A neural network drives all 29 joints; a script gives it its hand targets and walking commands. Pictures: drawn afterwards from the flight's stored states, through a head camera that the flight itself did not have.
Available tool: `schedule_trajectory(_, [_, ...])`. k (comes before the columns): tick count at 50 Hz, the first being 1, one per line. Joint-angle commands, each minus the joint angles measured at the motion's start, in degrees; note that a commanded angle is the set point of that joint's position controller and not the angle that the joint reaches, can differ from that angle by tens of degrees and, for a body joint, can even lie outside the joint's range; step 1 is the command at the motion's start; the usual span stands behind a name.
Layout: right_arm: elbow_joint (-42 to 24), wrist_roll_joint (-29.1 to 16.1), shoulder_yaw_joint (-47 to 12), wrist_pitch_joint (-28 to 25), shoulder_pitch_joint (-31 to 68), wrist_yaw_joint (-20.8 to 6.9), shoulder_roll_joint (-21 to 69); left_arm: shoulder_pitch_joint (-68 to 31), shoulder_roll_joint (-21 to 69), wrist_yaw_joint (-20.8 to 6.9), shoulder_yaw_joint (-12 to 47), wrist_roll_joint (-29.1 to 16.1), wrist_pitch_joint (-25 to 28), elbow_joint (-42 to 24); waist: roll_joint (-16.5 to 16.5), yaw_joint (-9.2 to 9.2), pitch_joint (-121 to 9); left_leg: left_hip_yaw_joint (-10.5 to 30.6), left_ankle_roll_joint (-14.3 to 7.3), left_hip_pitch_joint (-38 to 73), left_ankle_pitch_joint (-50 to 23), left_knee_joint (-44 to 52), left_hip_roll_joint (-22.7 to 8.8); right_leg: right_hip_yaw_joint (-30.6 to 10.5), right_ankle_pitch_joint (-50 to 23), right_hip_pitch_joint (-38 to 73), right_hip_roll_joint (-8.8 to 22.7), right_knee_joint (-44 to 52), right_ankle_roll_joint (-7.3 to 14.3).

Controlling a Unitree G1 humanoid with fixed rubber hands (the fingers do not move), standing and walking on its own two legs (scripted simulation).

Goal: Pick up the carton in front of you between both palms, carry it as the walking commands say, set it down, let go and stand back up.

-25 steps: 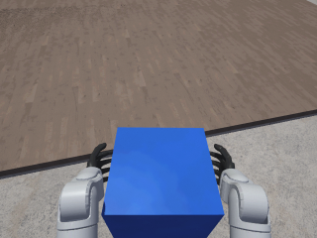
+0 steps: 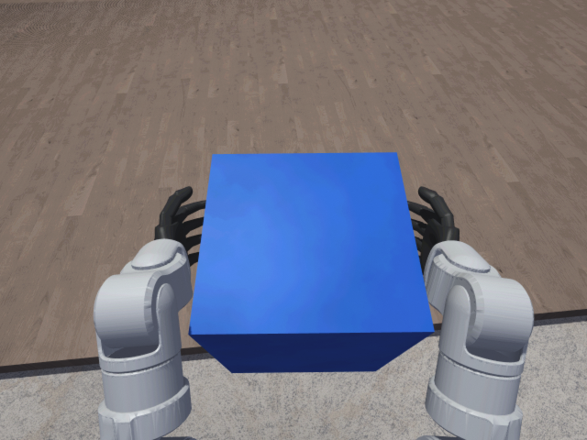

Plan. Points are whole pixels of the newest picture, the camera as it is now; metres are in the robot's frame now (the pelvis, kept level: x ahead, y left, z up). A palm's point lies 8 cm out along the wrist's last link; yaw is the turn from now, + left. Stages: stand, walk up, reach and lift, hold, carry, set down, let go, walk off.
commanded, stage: carry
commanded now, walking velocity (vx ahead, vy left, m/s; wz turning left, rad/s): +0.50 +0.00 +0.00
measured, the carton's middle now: (304, 276) +0.32 +0.01 +0.07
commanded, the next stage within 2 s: none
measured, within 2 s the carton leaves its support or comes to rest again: neither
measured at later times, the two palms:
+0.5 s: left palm (237, 73) +0.74 +0.15 +0.12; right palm (395, 83) +0.70 -0.15 +0.12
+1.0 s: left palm out of the picture +1.03 +0.17 +0.19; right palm out of the picture +1.07 -0.13 +0.20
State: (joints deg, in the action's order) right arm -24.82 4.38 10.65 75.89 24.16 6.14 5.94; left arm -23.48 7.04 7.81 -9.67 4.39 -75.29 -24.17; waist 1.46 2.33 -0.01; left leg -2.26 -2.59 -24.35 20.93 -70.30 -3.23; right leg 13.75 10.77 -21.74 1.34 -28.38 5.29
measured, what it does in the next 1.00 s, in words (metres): climbs: left foot, then right foot 0.06 m higher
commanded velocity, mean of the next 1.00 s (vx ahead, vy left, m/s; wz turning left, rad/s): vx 0.50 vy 0.00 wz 0.00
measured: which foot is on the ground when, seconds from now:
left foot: up 0.00-0.30, down 0.32-0.78, up 0.80-1.00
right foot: down 0.00-0.34, up 0.36-0.72, down 0.74-1.00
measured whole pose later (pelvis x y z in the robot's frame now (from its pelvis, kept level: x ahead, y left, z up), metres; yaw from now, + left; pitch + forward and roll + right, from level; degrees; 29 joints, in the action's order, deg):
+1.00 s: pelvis +0.67 -0.03 +0.06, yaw +1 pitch +5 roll +1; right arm -8.1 6.1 17.4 74.0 43.2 6.3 4.0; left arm -43.5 1.4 8.0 -14.7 1.3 -72.9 -4.7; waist -2.1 7.0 6.0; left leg -0.4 -3.8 -40.4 22.6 -71.3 0.5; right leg 5.8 15.5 -20.9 -1.4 -31.1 5.6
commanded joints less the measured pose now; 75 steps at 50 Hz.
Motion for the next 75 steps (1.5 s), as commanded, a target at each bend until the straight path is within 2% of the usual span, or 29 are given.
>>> schedule_trajectory(1, [2.17,-22.19,-40.40,0.36,36.23,-11.75,42.83,-39.50,42.15,-15.09,41.30,-26.90,-1.05,-1.31,-6.72,-0.57,-23.81,1.25,-0.51,-11.17,-3.85,2.96,-2.01,-19.06,-12.60,25.36,15.51,12.21,4.24])
schedule_trajectory(5, [10.69,-21.96,-39.56,0.30,43.78,-10.99,43.74,-47.10,42.10,-15.51,39.04,-27.36,-1.12,7.90,-7.83,-0.40,-21.08,-1.47,0.63,-15.73,-7.76,14.45,-1.57,-14.26,-14.01,25.79,13.82,13.25,6.03])
schedule_trajectory(12, [20.61,-25.21,-35.60,-0.05,58.94,-10.91,47.42,-60.27,45.26,-14.68,33.90,-27.08,-0.33,18.96,-10.79,0.83,-18.51,-6.96,-1.52,-8.93,-16.63,33.66,2.25,-7.40,-24.60,27.31,10.61,6.81,4.15])
schedule_trajectory(15, [25.05,-25.79,-32.19,0.01,61.59,-11.24,48.72,-64.84,47.10,-13.91,31.93,-27.24,-0.37,22.12,-7.09,-4.57,-24.07,-11.49,-2.66,10.19,-18.73,42.34,6.84,-1.97,-35.39,24.25,7.66,-11.64,0.02])
schedule_trajectory(16, [26.62,-25.71,-30.64,-0.02,61.46,-11.45,49.04,-66.34,47.29,-13.73,31.53,-27.12,-0.41,22.80,-2.04,-7.27,-27.97,-7.16,-2.38,23.11,-18.91,42.84,3.42,-2.54,-25.02,15.87,5.45,-22.86,-1.21])
schedule_trajectory(17, [28.28,-26.11,-29.07,0.18,61.22,-11.56,49.24,-66.49,47.95,-13.53,30.88,-26.72,-0.54,24.59,7.03,-7.46,-29.28,9.90,-2.26,31.26,-27.17,40.57,-8.53,-4.88,-2.44,5.32,2.68,-33.26,-2.06])
schedule_trajectory(18, [29.01,-25.26,-28.46,-0.20,63.20,-11.60,48.16,-66.92,49.14,-13.27,29.45,-26.82,-0.80,25.55,20.98,-7.16,-35.54,34.74,-13.29,45.09,-25.99,47.74,-18.80,-9.92,19.19,-12.99,-6.52,-49.05,-3.83])
schedule_trajectory(19, [28.48,-26.20,-28.11,-0.29,64.17,-11.94,51.44,-69.69,49.43,-12.65,28.69,-25.91,-0.48,24.35,15.19,-6.97,-35.70,33.57,-15.09,46.05,-23.00,47.53,-18.72,-14.85,17.88,-18.49,-2.97,-55.59,-2.01])
schedule_trajectory(22, [19.69,-29.20,-29.48,-0.46,71.49,-12.40,57.11,-71.65,53.23,-11.34,27.11,-24.34,-0.09,20.46,3.70,-7.15,-31.44,20.85,-10.91,42.23,-35.06,43.64,-13.76,-14.25,13.12,-25.67,-0.05,-54.58,-1.48])
schedule_trajectory(32, [7.75,-27.10,-36.99,-2.06,63.08,-11.82,50.66,-59.85,45.93,-8.96,32.89,-16.94,2.28,11.17,6.18,-8.67,-30.17,10.19,-10.87,49.12,-50.65,41.89,-10.68,-8.13,13.27,-40.06,0.31,-45.39,-0.39])
schedule_trajectory(35, [11.95,-27.64,-38.08,-1.53,62.09,-12.73,49.04,-59.12,44.25,-9.82,33.97,-17.88,1.65,13.94,5.24,-6.20,-23.88,0.85,-7.87,32.57,-53.63,46.37,-5.20,-2.39,5.32,-18.89,-2.87,-18.08,-0.38])
schedule_trajectory(36, [13.88,-27.55,-37.82,-1.36,61.00,-12.98,49.13,-58.13,44.00,-10.25,33.96,-18.25,1.34,15.45,7.87,-3.60,-25.56,-1.04,-7.33,27.44,-70.72,42.72,-6.62,3.21,6.51,-6.44,-7.94,-17.27,0.24])
schedule_trajectory(37, [15.39,-27.28,-37.63,-1.25,59.98,-13.25,49.51,-57.13,44.34,-10.83,34.09,-18.79,1.32,17.27,9.21,1.49,-29.77,-4.45,-5.14,23.88,-77.92,31.75,-6.64,2.36,-2.21,7.06,-8.66,-11.75,1.28])
schedule_trajectory(38, [16.97,-26.76,-37.49,-1.19,59.93,-13.50,49.08,-56.70,45.26,-11.49,34.19,-19.64,1.52,18.02,6.35,5.87,-35.81,-5.15,-3.08,18.81,-64.27,18.18,-4.45,-3.24,-6.27,20.95,-5.73,-5.77,1.90])
schedule_trajectory(39, [17.54,-26.82,-37.10,-1.03,60.46,-14.02,51.24,-57.87,45.04,-12.05,34.16,-19.65,2.16,18.57,-13.03,5.18,-42.70,-3.51,0.93,1.80,-28.12,-2.93,4.68,-38.54,-16.46,34.88,12.55,-0.22,10.88])
schedule_trajectory(40, [18.05,-25.56,-36.38,-1.03,59.94,-13.93,49.98,-55.71,48.64,-12.67,34.85,-21.95,1.99,19.37,-20.01,3.97,-45.52,4.72,0.61,-4.27,1.75,-17.25,10.12,-51.43,-33.04,39.27,16.51,0.99,16.56])
schedule_trajectory(41, [19.03,-24.50,-35.94,-1.41,60.33,-13.56,51.38,-58.79,50.15,-13.35,35.35,-24.05,1.87,17.50,-14.09,3.73,-43.79,9.01,-0.94,-10.51,3.18,-23.78,7.63,-46.14,-36.13,41.28,15.98,-2.98,16.65])
schedule_trajectory(43, [16.47,-21.84,-33.08,-2.15,60.62,-12.29,51.65,-65.77,55.65,-14.53,37.40,-28.84,2.31,13.35,-5.70,3.80,-35.80,7.13,-1.89,-21.34,3.18,-22.34,4.74,-40.97,-24.51,37.44,14.18,-1.77,11.94])
schedule_trajectory(47, [16.94,-16.64,-30.80,-3.18,55.32,-9.63,48.47,-69.09,57.04,-14.94,39.50,-32.39,2.55,9.80,-2.47,2.45,-30.72,3.91,-1.78,-21.42,2.17,-5.88,2.73,-32.46,-22.76,32.56,12.37,1.40,7.02])
schedule_trajectory(51, [17.77,-15.22,-30.63,-3.04,54.89,-8.45,45.46,-68.43,53.69,-15.37,38.11,-32.61,1.92,11.65,-6.25,3.16,-28.97,0.23,-0.41,-19.31,-2.83,14.12,2.91,-25.14,-32.93,30.91,11.51,3.26,7.99])
schedule_trajectory(56, [21.75,-16.69,-30.93,-0.47,57.44,-8.26,43.38,-64.27,49.68,-15.46,33.67,-29.58,-0.16,21.51,-10.25,2.26,-24.72,-5.45,-0.69,-5.21,-18.34,36.43,5.51,-14.97,-34.74,24.78,7.54,3.30,4.24])
schedule_trajectory(59, [25.91,-19.28,-30.02,0.93,59.59,-9.34,44.14,-64.21,48.17,-14.99,30.47,-27.59,-1.10,26.54,-8.23,-2.33,-26.69,-8.18,-2.10,11.78,-22.92,46.66,6.97,-10.12,-37.94,21.50,5.85,-9.42,-0.20])
schedule_trajectory(60, [27.49,-20.23,-29.12,1.22,60.25,-9.81,44.58,-64.87,47.59,-14.77,29.67,-26.79,-1.41,28.00,-5.58,-4.25,-28.86,-3.28,-2.59,21.58,-21.80,44.64,2.44,-9.58,-26.20,14.72,4.60,-17.32,-1.61])
schedule_trajectory(61, [28.97,-21.42,-27.80,1.65,60.72,-10.18,44.43,-64.48,47.04,-14.62,28.46,-26.10,-1.87,30.06,2.75,-5.02,-32.16,12.82,-3.48,30.25,-32.80,40.19,-10.53,-8.37,-4.99,5.58,2.47,-28.46,-3.19])
schedule_trajectory(62, [30.48,-21.51,-27.12,1.51,62.81,-10.43,44.10,-66.25,47.83,-14.27,26.98,-25.85,-2.23,30.19,17.84,-6.32,-34.86,35.23,-14.29,41.66,-28.25,45.64,-18.43,-11.88,20.08,-13.36,-7.17,-44.01,-4.54])
schedule_trajectory(63, [30.63,-23.49,-27.26,1.61,63.51,-10.89,47.55,-67.73,48.06,-13.70,26.53,-25.00,-2.33,29.85,13.10,-5.91,-32.51,35.37,-14.90,40.35,-21.32,47.01,-18.35,-15.93,20.32,-19.46,-3.82,-49.53,-2.80])
schedule_trajectory(65, [27.66,-26.79,-28.22,1.45,69.21,-11.96,53.23,-69.17,50.14,-12.81,24.66,-23.65,-2.22,29.12,2.51,-6.31,-28.09,26.29,-11.49,33.51,-25.32,47.33,-14.16,-15.77,14.00,-20.53,-1.08,-46.33,-2.22])
schedule_trajectory(66, [27.04,-28.21,-28.79,1.30,70.85,-12.39,55.65,-68.12,50.88,-12.40,23.70,-22.58,-1.97,29.53,0.99,-5.84,-27.56,23.28,-10.44,31.28,-26.53,48.20,-13.13,-15.84,11.73,-20.07,0.21,-42.77,-2.49])
schedule_trajectory(75, [26.03,-28.73,-32.16,-4.52,66.24,-14.43,63.97,-58.87,57.47,-11.42,27.17,-18.57,3.82,30.00,5.49,-5.73,-26.45,9.36,-7.86,34.61,-37.09,51.50,-10.42,-9.24,1.92,-18.32,0.55,-16.65,-4.98])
